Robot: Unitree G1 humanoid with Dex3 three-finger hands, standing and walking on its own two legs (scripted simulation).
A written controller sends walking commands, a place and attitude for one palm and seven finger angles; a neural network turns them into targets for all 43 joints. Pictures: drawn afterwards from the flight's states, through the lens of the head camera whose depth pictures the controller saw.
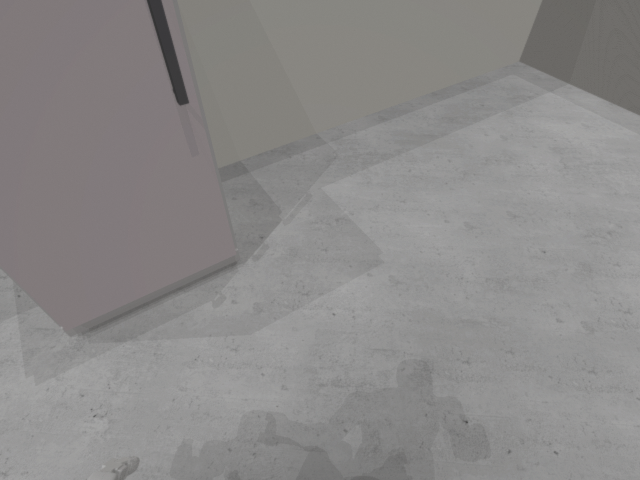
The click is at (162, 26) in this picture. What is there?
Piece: fridge door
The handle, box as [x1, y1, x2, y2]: [147, 0, 188, 105]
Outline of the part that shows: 147,0 176,99 180,105 187,103 188,100 161,1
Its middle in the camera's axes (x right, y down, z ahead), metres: -0.35 -0.49 +0.79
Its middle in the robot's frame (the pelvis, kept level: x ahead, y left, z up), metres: +0.93 +0.41 +0.21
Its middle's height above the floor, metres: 0.98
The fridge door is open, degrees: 0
